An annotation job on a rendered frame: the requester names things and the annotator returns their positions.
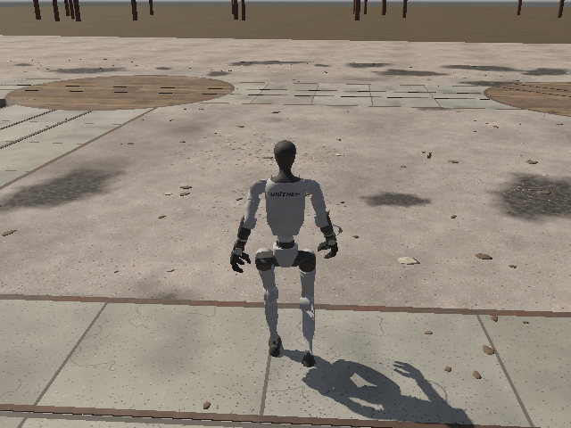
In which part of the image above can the right robot forearm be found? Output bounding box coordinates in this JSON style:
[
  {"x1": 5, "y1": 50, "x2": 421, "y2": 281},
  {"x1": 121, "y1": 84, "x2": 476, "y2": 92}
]
[{"x1": 320, "y1": 215, "x2": 337, "y2": 245}]

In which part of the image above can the robot right upper arm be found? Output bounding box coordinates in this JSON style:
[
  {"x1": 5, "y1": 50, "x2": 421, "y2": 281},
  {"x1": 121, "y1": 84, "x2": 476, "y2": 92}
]
[{"x1": 303, "y1": 179, "x2": 329, "y2": 227}]

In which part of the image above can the left robot forearm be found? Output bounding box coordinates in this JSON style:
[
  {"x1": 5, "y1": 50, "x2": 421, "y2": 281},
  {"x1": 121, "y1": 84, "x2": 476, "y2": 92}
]
[{"x1": 232, "y1": 216, "x2": 251, "y2": 255}]

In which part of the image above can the humanoid robot torso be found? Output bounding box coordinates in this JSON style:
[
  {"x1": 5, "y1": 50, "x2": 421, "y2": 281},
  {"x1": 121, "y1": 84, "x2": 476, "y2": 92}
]
[{"x1": 264, "y1": 175, "x2": 306, "y2": 268}]

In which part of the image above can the robot left hand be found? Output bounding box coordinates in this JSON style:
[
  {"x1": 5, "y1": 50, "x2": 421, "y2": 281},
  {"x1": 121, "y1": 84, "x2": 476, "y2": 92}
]
[{"x1": 230, "y1": 251, "x2": 251, "y2": 273}]

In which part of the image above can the robot right hand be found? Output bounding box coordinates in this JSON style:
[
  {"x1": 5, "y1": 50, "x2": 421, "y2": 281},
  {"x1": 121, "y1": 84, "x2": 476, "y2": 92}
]
[{"x1": 318, "y1": 242, "x2": 338, "y2": 259}]

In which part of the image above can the left robot thigh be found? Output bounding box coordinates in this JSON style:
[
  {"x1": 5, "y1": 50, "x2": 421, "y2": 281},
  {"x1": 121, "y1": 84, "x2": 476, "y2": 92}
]
[{"x1": 255, "y1": 248, "x2": 278, "y2": 303}]

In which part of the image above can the robot left upper arm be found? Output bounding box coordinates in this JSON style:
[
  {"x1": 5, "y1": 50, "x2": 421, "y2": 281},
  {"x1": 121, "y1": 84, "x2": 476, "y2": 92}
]
[{"x1": 242, "y1": 179, "x2": 267, "y2": 229}]

